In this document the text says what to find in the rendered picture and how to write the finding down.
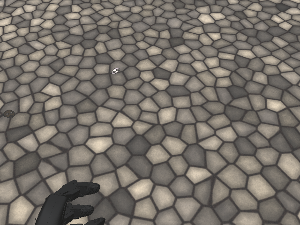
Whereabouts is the robot left hand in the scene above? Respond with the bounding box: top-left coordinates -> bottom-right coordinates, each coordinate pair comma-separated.
35,180 -> 106,225

